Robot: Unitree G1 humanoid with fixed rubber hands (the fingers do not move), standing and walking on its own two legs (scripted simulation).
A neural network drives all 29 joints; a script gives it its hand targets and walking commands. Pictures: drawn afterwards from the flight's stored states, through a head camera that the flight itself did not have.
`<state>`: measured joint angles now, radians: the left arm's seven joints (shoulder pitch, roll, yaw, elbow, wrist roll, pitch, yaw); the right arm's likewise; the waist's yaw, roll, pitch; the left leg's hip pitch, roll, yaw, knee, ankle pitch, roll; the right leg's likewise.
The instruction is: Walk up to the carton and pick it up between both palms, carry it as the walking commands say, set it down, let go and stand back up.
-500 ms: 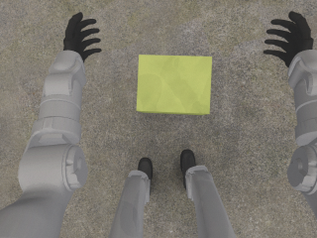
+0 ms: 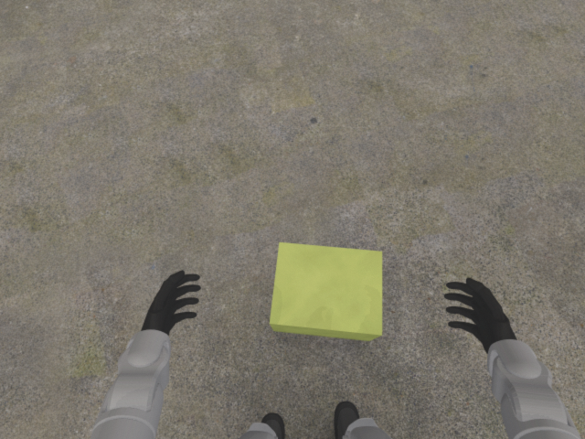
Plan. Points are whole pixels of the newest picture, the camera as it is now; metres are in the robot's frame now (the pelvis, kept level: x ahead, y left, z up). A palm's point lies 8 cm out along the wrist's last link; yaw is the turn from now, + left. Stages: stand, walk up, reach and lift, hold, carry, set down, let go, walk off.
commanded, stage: let go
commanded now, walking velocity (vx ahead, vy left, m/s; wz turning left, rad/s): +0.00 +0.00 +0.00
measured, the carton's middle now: (325, 293) +0.45 -0.06 -0.66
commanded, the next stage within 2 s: stand in 0.68 s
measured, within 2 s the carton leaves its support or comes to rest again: neither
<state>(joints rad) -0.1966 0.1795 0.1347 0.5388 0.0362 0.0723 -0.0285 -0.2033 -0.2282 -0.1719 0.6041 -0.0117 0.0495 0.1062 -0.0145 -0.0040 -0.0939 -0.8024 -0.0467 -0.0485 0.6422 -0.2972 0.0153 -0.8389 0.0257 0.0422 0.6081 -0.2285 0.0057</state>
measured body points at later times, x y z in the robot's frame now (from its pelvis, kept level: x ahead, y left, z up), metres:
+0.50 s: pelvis +0.01 +0.00 +0.03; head +0.02 -0.01 +0.47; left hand +0.17 +0.23 -0.05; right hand +0.17 -0.23 -0.06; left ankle -0.02 +0.10 -0.71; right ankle +0.01 -0.12 -0.71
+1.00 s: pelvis +0.04 -0.04 +0.02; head +0.03 -0.04 +0.47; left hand +0.15 +0.26 -0.07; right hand +0.18 -0.32 -0.07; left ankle -0.02 +0.10 -0.71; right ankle +0.01 -0.12 -0.71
